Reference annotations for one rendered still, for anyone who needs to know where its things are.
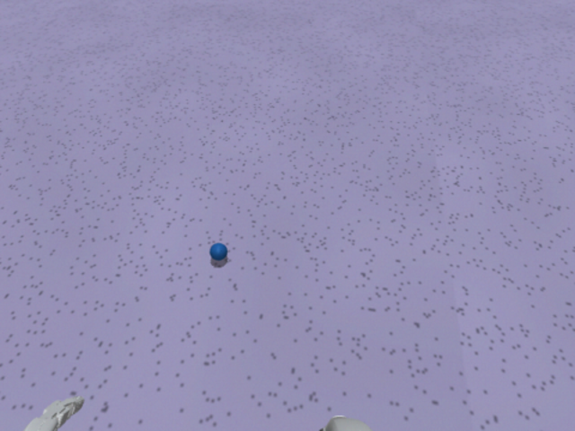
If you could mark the left robot hand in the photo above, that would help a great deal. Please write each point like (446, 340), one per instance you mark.
(56, 414)

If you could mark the ball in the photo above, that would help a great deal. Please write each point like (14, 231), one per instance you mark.
(218, 251)

